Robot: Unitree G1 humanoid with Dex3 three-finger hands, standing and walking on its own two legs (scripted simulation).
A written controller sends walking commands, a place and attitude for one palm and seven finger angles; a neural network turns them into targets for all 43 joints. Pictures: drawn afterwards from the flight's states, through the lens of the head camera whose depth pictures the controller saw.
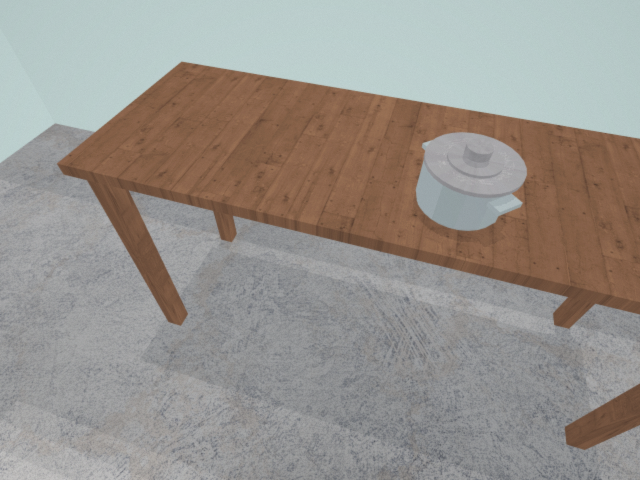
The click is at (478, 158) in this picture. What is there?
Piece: lid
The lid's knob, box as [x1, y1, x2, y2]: [464, 138, 493, 162]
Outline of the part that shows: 469,140 465,147 464,154 469,159 474,161 482,162 488,160 492,153 493,146 483,139 476,138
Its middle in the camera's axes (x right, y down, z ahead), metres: +0.28 -0.15 +0.67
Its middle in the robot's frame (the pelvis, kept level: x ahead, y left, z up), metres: +0.63 -0.24 +0.07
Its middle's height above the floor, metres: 0.84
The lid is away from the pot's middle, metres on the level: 0.00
